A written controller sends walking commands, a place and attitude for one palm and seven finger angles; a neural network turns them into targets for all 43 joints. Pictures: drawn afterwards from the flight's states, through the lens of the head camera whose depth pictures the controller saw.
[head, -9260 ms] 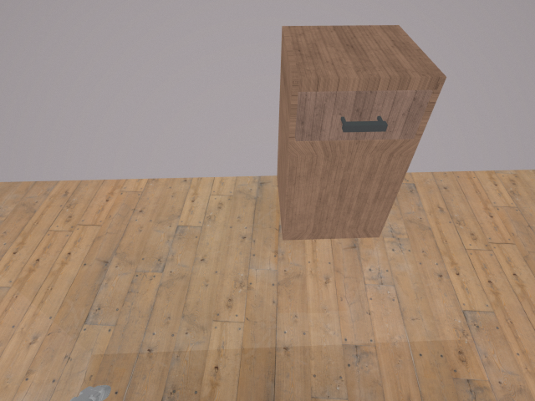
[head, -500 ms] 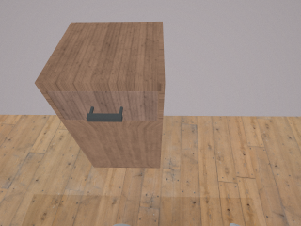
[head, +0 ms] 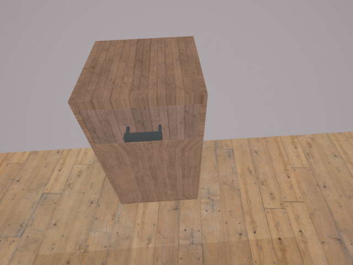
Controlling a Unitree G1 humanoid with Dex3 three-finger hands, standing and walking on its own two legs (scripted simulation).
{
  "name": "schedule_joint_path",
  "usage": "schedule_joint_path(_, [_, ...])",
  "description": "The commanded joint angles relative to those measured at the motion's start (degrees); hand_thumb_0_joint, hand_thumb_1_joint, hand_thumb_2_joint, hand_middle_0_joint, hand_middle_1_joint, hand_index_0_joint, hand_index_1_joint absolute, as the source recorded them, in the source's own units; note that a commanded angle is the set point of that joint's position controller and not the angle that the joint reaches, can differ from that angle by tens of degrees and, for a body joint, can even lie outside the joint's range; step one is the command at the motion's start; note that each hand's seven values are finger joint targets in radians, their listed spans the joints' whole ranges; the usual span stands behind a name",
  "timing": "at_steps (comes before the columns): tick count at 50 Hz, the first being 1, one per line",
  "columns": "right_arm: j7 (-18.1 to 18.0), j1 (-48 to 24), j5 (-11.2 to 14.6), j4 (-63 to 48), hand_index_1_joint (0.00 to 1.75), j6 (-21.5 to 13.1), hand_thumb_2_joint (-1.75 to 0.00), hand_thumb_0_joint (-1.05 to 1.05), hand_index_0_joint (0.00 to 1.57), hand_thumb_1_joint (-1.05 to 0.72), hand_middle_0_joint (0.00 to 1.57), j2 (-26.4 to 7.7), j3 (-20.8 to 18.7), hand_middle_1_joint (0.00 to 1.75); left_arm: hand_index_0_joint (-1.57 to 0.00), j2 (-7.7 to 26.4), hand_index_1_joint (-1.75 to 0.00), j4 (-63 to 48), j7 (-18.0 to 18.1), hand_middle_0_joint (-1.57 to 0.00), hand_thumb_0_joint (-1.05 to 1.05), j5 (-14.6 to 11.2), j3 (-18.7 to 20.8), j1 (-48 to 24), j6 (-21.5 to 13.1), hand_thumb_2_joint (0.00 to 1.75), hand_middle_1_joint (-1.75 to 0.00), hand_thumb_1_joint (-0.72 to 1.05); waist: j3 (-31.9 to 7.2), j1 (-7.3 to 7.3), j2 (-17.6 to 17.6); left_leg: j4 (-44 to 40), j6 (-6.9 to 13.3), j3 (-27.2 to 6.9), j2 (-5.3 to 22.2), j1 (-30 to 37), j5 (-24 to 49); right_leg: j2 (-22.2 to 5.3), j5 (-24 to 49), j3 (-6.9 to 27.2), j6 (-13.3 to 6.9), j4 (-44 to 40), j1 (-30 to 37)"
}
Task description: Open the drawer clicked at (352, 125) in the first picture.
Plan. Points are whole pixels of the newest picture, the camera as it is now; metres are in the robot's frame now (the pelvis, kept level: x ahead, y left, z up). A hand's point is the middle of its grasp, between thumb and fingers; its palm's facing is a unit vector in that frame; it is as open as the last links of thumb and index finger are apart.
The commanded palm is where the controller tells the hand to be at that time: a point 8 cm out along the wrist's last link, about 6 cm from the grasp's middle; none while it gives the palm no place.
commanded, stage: come to a stop and stand still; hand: left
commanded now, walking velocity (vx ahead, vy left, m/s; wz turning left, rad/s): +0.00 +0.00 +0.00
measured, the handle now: (143, 132) +0.57 +0.16 -0.11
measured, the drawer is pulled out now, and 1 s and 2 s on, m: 0.00 0.00 0.00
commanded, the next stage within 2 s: look again from close up in 0.22 s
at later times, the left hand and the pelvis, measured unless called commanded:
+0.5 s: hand out of the picture +0.02 +0.15 -0.17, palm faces +0.02 -0.99 -0.17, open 7.4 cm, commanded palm none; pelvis +0.04 +0.00 +0.00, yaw +0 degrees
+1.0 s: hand (117, 256) +0.17 +0.17 -0.12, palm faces -0.05 -0.88 -0.47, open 7.3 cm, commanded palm +0.17 +0.19 -0.05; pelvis +0.07 -0.04 +0.00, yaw +1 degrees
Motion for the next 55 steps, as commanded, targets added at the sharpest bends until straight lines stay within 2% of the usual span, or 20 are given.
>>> schedule_joint_path(1, [-0.8, 0.3, -0.1, -2.2, 0.3, -1.9, -0.9, 0.0, 0.2, -0.9, 0.2, -6.8, -1.1, 0.3, -0.2, 6.0, -0.3, -2.1, 0.5, -0.2, 0.0, 0.2, 1.2, 1.2, -1.0, 0.9, -0.3, 0.9, 2.6, 0.85, 0.2, -14.8, -3.1, -17.3, 13.3, -7.4, -16.2, -1.7, -6.5, 2.9, -3.0, -2.2, 1.2])
schedule_joint_path(3, [-0.9, 0.6, -0.1, -1.3, 0.3, -1.8, -0.9, 0.0, 0.2, -0.9, 0.2, -6.4, -1.1, 0.3, -0.2, 5.7, -0.3, -1.2, 0.5, -0.2, 0.0, 0.3, 1.2, 1.9, -1.0, 0.9, -0.3, 0.9, 3.0, 0.97, 1.0, -15.6, -3.3, -17.9, 13.7, -7.2, -16.6, -1.3, -6.2, 2.2, -2.9, -1.5, 0.6])
schedule_joint_path(14, [-1.4, 3.1, 0.0, 2.3, 0.3, -2.2, -0.9, 0.0, 0.2, -0.9, 0.2, -4.9, -0.6, 0.3, -0.2, 3.2, -0.3, 2.5, 0.6, -0.2, 0.0, 0.1, 0.6, 3.0, -1.6, 0.9, -0.3, 0.9, 3.9, 0.28, -1.9, -14.3, -3.4, -16.8, 13.6, -4.9, -10.1, -2.0, -2.1, 4.0, -3.2, -3.3, 0.6])
schedule_joint_path(21, [-1.7, 3.2, 0.2, 3.4, 0.3, -3.0, -0.9, 0.0, 0.2, -0.9, 0.2, -4.2, -0.2, 0.3, -0.2, 2.6, -0.3, 3.9, 0.7, -0.2, 0.0, 0.0, 0.3, 3.7, -2.1, 0.9, -0.3, 0.9, 2.1, 0.12, -2.3, -10.2, -3.2, -12.6, 12.7, -0.8, 3.6, -2.9, 3.3, 4.7, -2.7, -4.2, 2.1])
schedule_joint_path(24, [-1.9, 3.5, 0.3, 3.9, 0.3, -3.4, -0.9, 0.0, 0.2, -0.9, 0.2, -3.9, -0.1, 0.3, -0.2, 2.6, -0.3, 4.4, 0.9, -0.2, 0.0, -0.2, 0.3, 3.8, -2.3, 0.9, -0.3, 0.9, -0.3, -0.04, -2.9, -7.3, -3.2, -10.9, 12.4, 2.4, 14.8, -3.0, 7.1, 4.6, -2.4, -3.3, 3.4])
schedule_joint_path(29, [-2.3, 3.1, 0.3, 4.9, 0.3, -3.6, -0.9, 0.0, 0.2, -0.9, 0.2, -3.7, 0.1, 0.3, -0.2, 2.6, -0.3, 4.9, 1.0, -0.2, 0.0, -0.3, 0.3, 3.8, -2.3, 0.9, -0.3, 0.9, -0.5, 0.05, -1.6, -5.3, -3.2, -10.0, 12.4, 4.7, 21.7, -3.0, 9.7, 4.5, -2.4, -2.9, 4.0])
schedule_joint_path(38, [-2.4, 2.6, 0.3, 5.9, 0.3, -3.2, -0.9, 0.0, 0.2, -0.9, 0.2, -3.3, 0.2, 0.3, -0.2, 3.1, -0.3, 4.8, 1.0, -0.2, 0.0, -0.3, 0.3, 3.0, -2.1, 0.9, -0.3, 0.9, 1.7, 0.26, -2.3, -5.4, -3.2, -9.7, 12.3, 3.2, 17.4, -3.3, 10.5, 4.7, -2.9, -3.5, 5.3])
schedule_joint_path(43, [-2.4, 2.8, 0.2, 6.4, 0.3, -3.3, -0.9, 0.0, 0.2, -0.9, 0.2, -3.2, 0.3, 0.3, -0.2, 3.3, -0.3, 4.4, 1.0, -0.2, 0.0, -0.5, 0.4, 2.9, -2.2, 0.9, -0.3, 0.9, 0.8, 0.32, -2.1, -5.1, -3.3, -9.5, 12.3, 3.9, 18.2, -3.4, 12.7, 4.9, -3.3, -3.4, 6.4])
schedule_joint_path(44, [-1.5, -2.6, 1.1, 2.1, 0.3, -3.3, -0.9, 0.0, 0.2, -0.9, 0.2, -6.3, -0.7, 0.3, -0.2, 6.5, -0.3, 6.2, 3.4, -0.2, 0.0, 0.4, 1.0, 7.5, -3.7, 0.9, -0.3, 0.9, 2.1, 2.49, -10.9, 5.6, -5.0, -8.4, 13.8, -2.3, 27.8, -5.7, 31.0, 3.8, -0.6, -3.3, 6.2])
schedule_joint_path(45, [-3.5, -1.7, 3.9, -17.8, 0.3, -11.6, -0.9, 0.0, 0.2, -0.9, 0.2, -15.3, -2.0, 0.3, -0.2, 25.7, -0.32, -79.4, 4.2, -0.2, 0.0, 10.8, 0.9, -39.0, -11.7, 0.89, -0.32, 0.88, -26.5, -2.19, 8.6, -0.3, -4.5, -9.1, 7.2, 11.7, 36.8, 0.9, 26.5, 8.7, -3.1, 2.8, 8.2])
schedule_joint_path(46, [-5.6, -6.3, 2.1, -15.7, 0.3, -17.7, -0.9, 0.0, 0.2, -0.9, 0.2, -10.5, -1.4, 0.3, -0.2, 21.1, -0.33, -63.6, 8.3, -0.2, 0.0, 12.0, 1.7, -17.1, -6.3, 0.88, -0.33, 0.85, -22.1, 0.34, 18.8, -4.0, -6.8, -10.3, 10.5, 17.9, 50.4, 1.8, 2.7, 1.6, -3.4, 6.6, 1.0])
schedule_joint_path(47, [-5.6, -5.9, 2.5, -10.9, 0.3, -19.0, -0.9, 0.0, 0.2, -0.9, 0.2, -9.2, -3.0, 0.3, -0.21, 15.1, -0.34, -59.2, 11.6, -0.21, 0.0, 9.7, 0.7, -12.8, -2.2, 0.87, -0.34, 0.83, -15.8, 0.25, 17.8, -4.1, -9.4, -9.4, 10.6, 12.3, 44.4, 1.9, -6.9, -1.4, -2.2, 9.3, -3.9])
schedule_joint_path(48, [-5.3, -4.7, 3.2, -10.9, 0.3, -18.5, -0.9, 0.0, 0.2, -0.9, 0.2, -6.2, -2.5, 0.3, -0.21, 3.4, -0.36, -49.2, 11.8, -0.21, 0.0, 11.8, -6.2, 2.9, 2.8, 0.86, -0.36, 0.81, -9.4, -0.83, 9.0, -4.8, -8.8, -10.1, 11.1, 7.5, 38.0, 2.2, -9.9, -2.6, -1.2, 9.6, -7.9])
schedule_joint_path(49, [-4.1, -7.3, 2.5, -15.9, 0.3, -18.6, -0.9, 0.0, 0.2, -0.9, 0.2, -8.1, -2.3, 0.3, -0.21, 5.9, -0.37, -59.8, 11.7, -0.21, 0.0, 14.2, -6.7, -4.0, 1.8, 0.85, -0.37, 0.78, -6.7, 0.2, 4.2, -1.7, -7.9, -10.6, 10.4, 4.5, 34.8, 1.3, -5.5, -2.0, -1.4, 6.7, -7.5])
schedule_joint_path(50, [-3.5, -8.8, 0.9, -17.5, 0.3, -18.2, -0.9, 0.0, 0.2, -0.9, 0.2, -10.7, -2.8, 0.3, -0.21, 11.5, -0.39, -61.7, 12.7, -0.21, 0.0, 20.7, -3.4, -3.0, 1.2, 0.84, -0.39, 0.76, -10.0, 0.05, 1.1, 2.2, -7.4, -10.3, 9.3, 2.9, 30.5, 2.3, -1.0, -0.1, -2.6, 3.7, -7.2])
schedule_joint_path(51, [-3.0, -10.0, -0.1, -19.7, 0.3, -17.2, -0.9, 0.0, 0.2, -0.9, 0.2, -11.6, -2.8, 0.3, -0.21, 12.5, -0.4, -60.4, 13.8, -0.21, 0.0, 26.4, -3.9, -1.4, 1.1, 0.83, -0.4, 0.74, -8.7, -0.3, -2.4, 5.4, -7.0, -10.4, 7.8, -1.7, 26.8, 2.6, 3.5, 1.3, -3.5, 2.6, -7.6])
schedule_joint_path(52, [-2.0, -11.1, -0.7, -22.2, 0.3, -15.4, -0.9, 0.0, 0.2, -0.9, 0.2, -11.7, -3.2, 0.3, -0.21, 13.6, -0.42, -58.2, 14.9, -0.21, 0.0, 30.5, -1.2, 4.1, 1.7, 0.82, -0.42, 0.71, -11.3, 1.8, -5.1, 6.9, -6.5, -10.2, 6.4, -5.2, 25.4, 2.5, 7.8, 3.5, -4.0, 2.5, -4.3])
schedule_joint_path(53, [-0.9, -11.1, -1.1, -23.3, 0.3, -13.0, -0.9, 0.0, 0.2, -0.9, 0.2, -11.0, -3.6, 0.3, -0.22, 13.0, -0.43, -55.8, 16.0, -0.22, 0.0, 35.6, -1.1, 9.5, 1.9, 0.81, -0.43, 0.69, -11.7, 3.01, -12.0, 8.4, -6.4, -9.4, 5.5, -8.2, 24.3, 3.1, 10.2, 4.5, -4.1, 3.7, -4.0])
schedule_joint_path(54, [0.1, -13.3, -1.4, -25.3, 0.3, -10.6, -0.9, 0.0, 0.2, -0.9, 0.2, -10.8, -3.9, 0.3, -0.22, 8.9, -0.45, -51.4, 16.7, -0.22, 0.0, 40.0, -4.1, 16.4, 2.1, 0.8, -0.45, 0.67, -8.7, 4.33, -17.4, 8.6, -6.2, -8.3, 4.9, -13.4, 17.2, 2.9, 8.3, 4.8, -3.9, 4.0, -4.9])
schedule_joint_path(55, [1.2, -14.1, -1.4, -26.7, 0.3, -7.9, -0.9, 0.0, 0.2, -0.9, 0.2, -10.9, -4.4, 0.3, -0.22, 8.1, -0.47, -49.4, 17.3, -0.22, 0.0, 44.3, -4.7, 20.5, 1.8, 0.79, -0.47, 0.64, -5.9, 5.08, -21.4, 8.4, -6.4, -7.1, 4.3, -18.1, 11.5, 2.9, 6.3, 5.5, -3.7, 4.0, -5.7])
